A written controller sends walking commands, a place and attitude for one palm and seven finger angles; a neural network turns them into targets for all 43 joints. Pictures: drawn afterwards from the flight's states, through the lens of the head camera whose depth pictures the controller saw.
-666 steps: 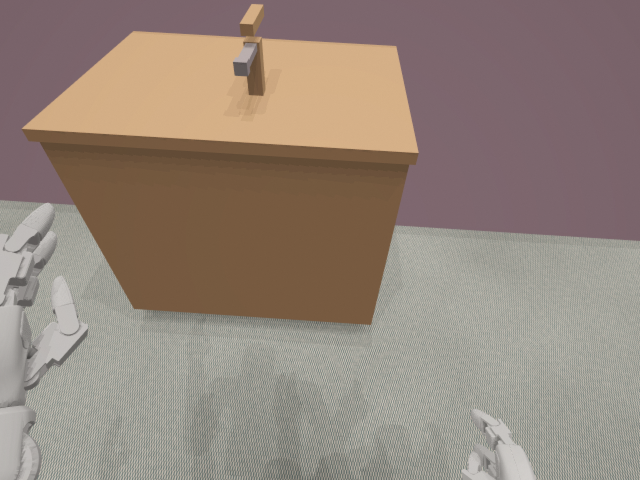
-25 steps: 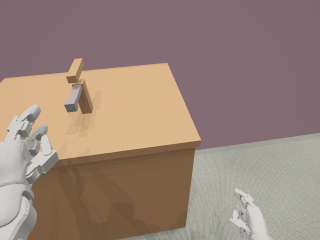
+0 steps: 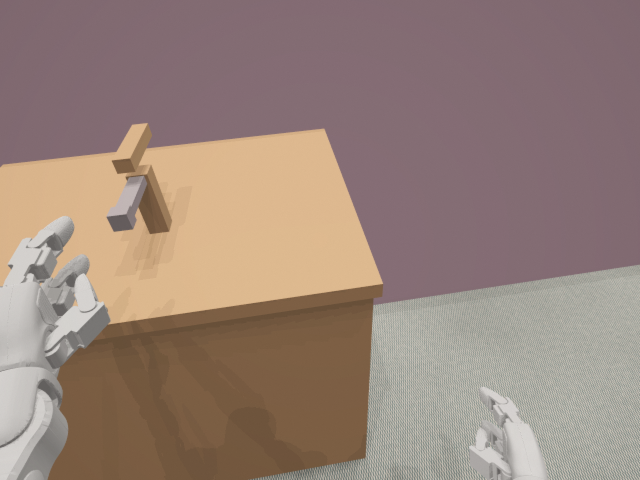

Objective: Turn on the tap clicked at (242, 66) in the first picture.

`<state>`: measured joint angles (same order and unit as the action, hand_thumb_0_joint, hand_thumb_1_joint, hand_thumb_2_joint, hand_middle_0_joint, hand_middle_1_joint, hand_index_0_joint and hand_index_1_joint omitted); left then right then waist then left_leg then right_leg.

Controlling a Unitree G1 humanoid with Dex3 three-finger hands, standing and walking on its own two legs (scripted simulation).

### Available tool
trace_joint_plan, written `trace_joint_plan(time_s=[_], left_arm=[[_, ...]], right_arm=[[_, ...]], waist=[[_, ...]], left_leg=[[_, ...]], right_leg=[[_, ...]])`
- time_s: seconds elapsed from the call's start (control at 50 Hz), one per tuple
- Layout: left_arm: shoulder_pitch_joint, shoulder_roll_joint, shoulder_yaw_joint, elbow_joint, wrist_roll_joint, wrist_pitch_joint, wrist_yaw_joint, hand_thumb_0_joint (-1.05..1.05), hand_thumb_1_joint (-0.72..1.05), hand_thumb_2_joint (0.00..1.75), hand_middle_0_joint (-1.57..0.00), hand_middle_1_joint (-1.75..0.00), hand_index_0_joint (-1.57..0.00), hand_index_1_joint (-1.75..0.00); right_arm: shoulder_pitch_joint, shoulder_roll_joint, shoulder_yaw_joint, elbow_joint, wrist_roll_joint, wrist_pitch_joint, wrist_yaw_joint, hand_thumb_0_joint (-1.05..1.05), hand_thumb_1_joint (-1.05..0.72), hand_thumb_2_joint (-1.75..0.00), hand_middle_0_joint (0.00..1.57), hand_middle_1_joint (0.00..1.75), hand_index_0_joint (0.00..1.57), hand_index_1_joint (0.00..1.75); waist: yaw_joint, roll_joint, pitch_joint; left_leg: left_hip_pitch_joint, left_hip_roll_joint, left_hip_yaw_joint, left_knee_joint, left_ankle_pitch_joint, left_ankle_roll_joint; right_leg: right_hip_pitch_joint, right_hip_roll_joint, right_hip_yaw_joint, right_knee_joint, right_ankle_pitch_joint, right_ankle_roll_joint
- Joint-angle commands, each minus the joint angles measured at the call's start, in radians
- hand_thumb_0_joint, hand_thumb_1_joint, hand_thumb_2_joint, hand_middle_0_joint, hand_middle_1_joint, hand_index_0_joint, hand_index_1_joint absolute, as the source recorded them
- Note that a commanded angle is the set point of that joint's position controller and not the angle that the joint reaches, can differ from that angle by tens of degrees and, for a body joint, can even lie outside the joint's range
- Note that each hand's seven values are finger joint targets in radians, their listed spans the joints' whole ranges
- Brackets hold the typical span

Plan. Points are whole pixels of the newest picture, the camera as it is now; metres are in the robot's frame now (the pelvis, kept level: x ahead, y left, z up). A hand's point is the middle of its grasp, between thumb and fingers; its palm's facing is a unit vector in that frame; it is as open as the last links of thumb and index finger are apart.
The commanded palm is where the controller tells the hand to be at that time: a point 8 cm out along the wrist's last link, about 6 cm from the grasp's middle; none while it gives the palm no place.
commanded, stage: reach beside the lever's end, fingers flat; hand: left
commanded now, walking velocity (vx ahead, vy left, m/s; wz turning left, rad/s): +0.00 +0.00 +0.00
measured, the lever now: (122, 218) +0.40 +0.36 +0.15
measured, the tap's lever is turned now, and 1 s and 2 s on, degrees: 0 0 0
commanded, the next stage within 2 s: none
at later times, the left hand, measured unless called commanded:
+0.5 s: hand (90, 290) +0.23 +0.29 +0.19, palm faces +0.51 -0.85 -0.12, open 7.4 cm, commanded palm +0.19 +0.33 +0.19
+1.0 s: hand (93, 264) +0.28 +0.32 +0.17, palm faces +0.51 -0.85 -0.10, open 7.6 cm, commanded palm +0.24 +0.36 +0.17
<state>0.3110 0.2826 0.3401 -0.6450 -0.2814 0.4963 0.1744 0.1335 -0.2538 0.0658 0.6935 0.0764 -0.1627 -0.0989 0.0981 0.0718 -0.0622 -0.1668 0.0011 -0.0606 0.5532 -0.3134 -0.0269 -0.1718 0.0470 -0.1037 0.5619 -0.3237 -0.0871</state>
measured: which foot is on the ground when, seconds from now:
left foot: down 0.00-1.00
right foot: down 0.00-1.00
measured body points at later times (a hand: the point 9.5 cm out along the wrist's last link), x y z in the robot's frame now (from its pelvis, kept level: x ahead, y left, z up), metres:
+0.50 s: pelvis +0.00 +0.02 +0.00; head -0.03 -0.01 +0.45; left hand +0.20 +0.33 +0.19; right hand +0.21 -0.21 -0.07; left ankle +0.00 +0.15 -0.73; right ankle +0.00 -0.05 -0.73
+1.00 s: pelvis +0.00 +0.04 +0.01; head -0.02 +0.02 +0.45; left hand +0.25 +0.37 +0.18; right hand +0.19 -0.19 -0.08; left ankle +0.00 +0.15 -0.73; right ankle +0.00 -0.05 -0.73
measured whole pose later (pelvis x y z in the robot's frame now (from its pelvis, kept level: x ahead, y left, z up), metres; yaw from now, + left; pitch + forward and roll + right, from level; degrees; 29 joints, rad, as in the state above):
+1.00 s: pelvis +0.00 +0.04 +0.01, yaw -1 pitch -2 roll +0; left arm -0.03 0.33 0.40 -0.15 -0.22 0.37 0.15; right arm 0.16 -0.25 0.06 0.70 0.06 -0.14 -0.12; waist 0.06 0.04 -0.02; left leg -0.19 -0.03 -0.02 0.51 -0.28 0.02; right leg -0.20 0.01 -0.06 0.52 -0.28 -0.04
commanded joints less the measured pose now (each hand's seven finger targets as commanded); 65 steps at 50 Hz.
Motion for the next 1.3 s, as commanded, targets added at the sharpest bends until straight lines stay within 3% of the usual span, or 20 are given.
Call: trace_joint_plan(time_s=[0.0, 0.12, 0.16, 0.24, 0.26, 0.34, 0.46, 0.6, 0.72, 0.76, 0.8, 0.84, 0.86, 0.96, 1.0, 1.1, 1.16, 1.22, 1.26, 1.28], left_arm=[[-0.266, 0.189, 0.092, -0.123, 0.016, -0.073, 0.019, 0.0, 0.9, 0.9, -0.2, -0.3, -0.2, -0.3], [-0.34, 0.218, 0.098, -0.053, 0.021, -0.107, 0.007, 0.0, 0.9, 0.9, -0.2, -0.3, -0.2, -0.3], [-0.345, 0.255, 0.132, -0.021, 0.026, -0.106, 0.006, 0.0, 0.9, 0.9, -0.2, -0.3, -0.2, -0.3], [-0.287, 0.264, 0.176, 0.019, 0.006, -0.092, -0.005, 0.0, 0.9, 0.9, -0.2, -0.3, -0.2, -0.3], [-0.293, 0.274, 0.188, 0.029, 0.01, -0.093, -0.004, 0.0, 0.9, 0.9, -0.2, -0.3, -0.2, -0.3], [-0.278, 0.231, 0.156, -0.006, 0.006, -0.119, -0.017, 0.0, 0.9, 0.9, -0.2, -0.29, -0.2, -0.29], [-0.343, 0.231, 0.133, 0.002, 0.033, -0.181, -0.019, 0.0, 0.9, 0.9, -0.19, -0.28, -0.19, -0.28], [-0.45, 0.247, 0.12, 0.093, 0.052, -0.18, -0.011, 0.0, 0.9, 0.9, -0.19, -0.26, -0.19, -0.26], [-0.505, 0.245, 0.113, 0.167, 0.049, -0.171, -0.018, 0.0, 0.9, 0.9, -0.18, -0.24, -0.18, -0.24], [-0.528, 0.282, 0.149, 0.224, 0.051, -0.168, -0.016, 0.0, 0.9, 0.9, -0.18, -0.24, -0.18, -0.24], [-0.54, 0.27, 0.137, 0.257, 0.047, -0.172, -0.023, 0.0, 0.9, 0.9, -0.18, -0.23, -0.18, -0.23], [-0.556, 0.267, 0.129, 0.266, 0.053, -0.175, -0.027, 0.0, 0.9, 0.9, -0.18, -0.23, -0.18, -0.23], [-0.586, 0.289, 0.138, 0.27, 0.062, -0.181, -0.024, 0.0, 0.9, 0.9, -0.18, -0.22, -0.18, -0.22], [-0.611, 0.308, 0.15, 0.283, 0.076, -0.222, -0.017, 0.0, 0.9, 0.9, -0.17, -0.21, -0.17, -0.21], [-0.651, 0.312, 0.148, 0.337, 0.076, -0.234, -0.021, 0.0, 0.9, 0.9, -0.17, -0.21, -0.17, -0.21], [-0.728, 0.324, 0.137, 0.394, 0.092, -0.257, -0.024, 0.0, 0.9, 0.9, -0.16, -0.19, -0.16, -0.19], [-0.741, 0.372, 0.172, 0.457, 0.095, -0.271, -0.035, 0.0, 0.9, 0.9, -0.16, -0.19, -0.16, -0.19], [-0.791, 0.347, 0.138, 0.497, 0.091, -0.286, -0.048, 0.0, 0.9, 0.9, -0.16, -0.18, -0.16, -0.18], [-0.785, 0.406, 0.192, 0.558, 0.094, -0.294, -0.053, 0.0, 0.9, 0.9, -0.16, -0.17, -0.16, -0.17], [-0.789, 0.383, 0.174, 0.565, 0.09, -0.3, -0.058, 0.0, 0.9, 0.9, -0.16, -0.17, -0.16, -0.17]], right_arm=[[-0.228, -0.086, -0.038, -0.164, 0.004, -0.071, -0.01, 0.0, -0.9, -0.9, 0.2, 0.3, 0.2, 0.3], [-0.231, -0.091, -0.045, -0.156, -0.001, -0.084, -0.017, 0.0, -0.9, -0.9, 0.2, 0.3, 0.2, 0.3], [-0.229, -0.094, -0.046, -0.146, -0.001, -0.079, -0.017, 0.0, -0.9, -0.9, 0.2, 0.3, 0.2, 0.3], [-0.206, -0.097, -0.051, -0.161, 0.0, -0.066, -0.019, 0.0, -0.9, -0.9, 0.2, 0.3, 0.2, 0.3], [-0.205, -0.097, -0.051, -0.153, 0.002, -0.061, -0.016, 0.0, -0.9, -0.9, 0.2, 0.3, 0.2, 0.3], [-0.171, -0.098, -0.054, -0.177, -0.001, -0.073, -0.015, 0.0, -0.9, -0.9, 0.2, 0.3, 0.2, 0.3], [-0.145, -0.103, -0.056, -0.164, -0.007, -0.092, -0.02, 0.0, -0.9, -0.9, 0.2, 0.3, 0.2, 0.3], [-0.147, -0.104, -0.054, -0.151, -0.011, -0.082, -0.036, 0.0, -0.9, -0.9, 0.2, 0.3, 0.2, 0.3], [-0.152, -0.104, -0.054, -0.151, -0.013, -0.059, -0.039, 0.0, -0.9, -0.9, 0.2, 0.3, 0.2, 0.3], [-0.151, -0.107, -0.054, -0.138, -0.012, -0.052, -0.039, 0.0, -0.9, -0.9, 0.2, 0.3, 0.2, 0.3], [-0.14, -0.11, -0.056, -0.143, -0.012, -0.049, -0.039, 0.0, -0.9, -0.9, 0.2, 0.3, 0.2, 0.3], [-0.14, -0.11, -0.056, -0.148, -0.011, -0.044, -0.038, 0.0, -0.9, -0.9, 0.2, 0.3, 0.2, 0.3], [-0.143, -0.112, -0.055, -0.14, -0.009, -0.04, -0.038, 0.0, -0.9, -0.9, 0.2, 0.3, 0.2, 0.3], [-0.124, -0.113, -0.061, -0.14, -0.014, -0.039, -0.033, 0.0, -0.9, -0.9, 0.2, 0.3, 0.2, 0.3], [-0.114, -0.118, -0.063, -0.136, -0.013, -0.034, -0.035, 0.0, -0.9, -0.9, 0.2, 0.3, 0.2, 0.3], [-0.105, -0.121, -0.066, -0.129, -0.013, -0.03, -0.04, 0.0, -0.9, -0.9, 0.2, 0.3, 0.2, 0.3], [-0.088, -0.13, -0.07, -0.118, -0.013, -0.024, -0.04, 0.0, -0.9, -0.9, 0.2, 0.3, 0.2, 0.3], [-0.074, -0.132, -0.072, -0.12, -0.011, -0.026, -0.04, 0.0, -0.9, -0.9, 0.2, 0.3, 0.2, 0.3], [-0.062, -0.138, -0.075, -0.111, -0.009, -0.019, -0.041, 0.0, -0.9, -0.9, 0.2, 0.3, 0.2, 0.3], [-0.054, -0.138, -0.076, -0.12, -0.01, -0.019, -0.039, 0.0, -0.9, -0.9, 0.2, 0.3, 0.2, 0.3]], waist=[[-0.014, -0.028, 0.011], [-0.019, -0.08, -0.029], [-0.012, -0.045, -0.042], [-0.005, -0.093, -0.11], [-0.002, -0.051, -0.108], [-0.011, -0.049, -0.114], [-0.021, -0.025, -0.054], [-0.032, -0.01, -0.043], [-0.034, -0.026, -0.112], [-0.031, -0.006, -0.1], [-0.037, -0.048, -0.105], [-0.038, -0.034, -0.114], [-0.037, 0.017, -0.11], [-0.035, 0.017, -0.123], [-0.051, -0.03, -0.106], [-0.059, 0.033, -0.113], [-0.056, 0.02, -0.124], [-0.073, 0.0, -0.137], [-0.063, -0.001, -0.132], [-0.068, -0.026, -0.149]], left_leg=[[-0.056, -0.017, 0.025, -0.046, 0.114, 0.054], [-0.07, -0.016, 0.017, -0.046, 0.091, 0.055], [-0.071, -0.016, 0.019, -0.046, 0.1, 0.053], [-0.075, -0.018, 0.024, -0.046, 0.177, 0.053], [-0.064, -0.02, 0.026, -0.051, 0.191, 0.052], [-0.022, -0.024, 0.036, -0.055, 0.255, 0.058], [-0.001, -0.022, 0.025, -0.074, 0.256, 0.057], [-0.004, -0.022, 0.005, -0.105, 0.194, 0.048], [0.011, -0.023, 0.005, -0.111, 0.235, 0.042], [0.008, -0.021, 0.003, -0.115, 0.232, 0.039], [0.003, -0.02, 0.003, -0.114, 0.244, 0.041], [0.01, -0.019, 0.007, -0.114, 0.257, 0.04], [0.02, -0.019, 0.006, -0.117, 0.254, 0.036], [0.03, -0.015, 0.003, -0.117, 0.289, 0.029], [0.011, -0.013, 0.003, -0.122, 0.257, 0.034], [0.02, -0.016, 0.004, -0.126, 0.239, 0.033], [0.012, -0.015, 0.007, -0.121, 0.258, 0.035], [0.01, -0.017, 0.01, -0.117, 0.247, 0.041], [-0.008, -0.016, 0.013, -0.117, 0.241, 0.043], [-0.012, -0.019, 0.013, -0.115, 0.253, 0.045]], right_leg=[[-0.034, -0.103, 0.156, -0.195, 0.079, 0.11], [-0.014, -0.113, 0.181, -0.203, 0.034, 0.119], [-0.002, -0.114, 0.184, -0.201, 0.064, 0.119], [0.058, -0.111, 0.161, -0.15, 0.248, 0.126], [0.053, -0.102, 0.146, -0.142, 0.263, 0.118], [0.034, -0.081, 0.106, -0.108, 0.353, 0.107], [-0.025, -0.056, 0.076, -0.11, 0.261, 0.08], [-0.037, -0.05, 0.071, -0.13, 0.144, 0.067], [-0.001, -0.048, 0.066, -0.123, 0.189, 0.065], [-0.007, -0.044, 0.065, -0.13, 0.185, 0.063], [-0.001, -0.044, 0.063, -0.126, 0.205, 0.065], [-0.003, -0.044, 0.061, -0.124, 0.214, 0.064], [-0.011, -0.043, 0.064, -0.127, 0.205, 0.059], [-0.004, -0.039, 0.063, -0.12, 0.232, 0.056], [-0.015, -0.04, 0.063, -0.125, 0.207, 0.059], [-0.025, -0.041, 0.068, -0.13, 0.19, 0.054], [-0.009, -0.04, 0.069, -0.131, 0.217, 0.053], [-0.018, -0.042, 0.072, -0.131, 0.223, 0.058], [-0.011, -0.041, 0.073, -0.134, 0.221, 0.056], [0.001, -0.043, 0.072, -0.128, 0.239, 0.058]])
